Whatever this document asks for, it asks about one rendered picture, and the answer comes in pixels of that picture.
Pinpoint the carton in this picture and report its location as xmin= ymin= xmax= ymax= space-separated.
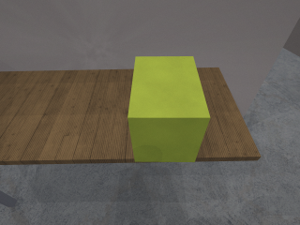
xmin=127 ymin=56 xmax=211 ymax=162

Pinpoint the table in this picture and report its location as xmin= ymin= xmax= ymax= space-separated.
xmin=0 ymin=67 xmax=261 ymax=207

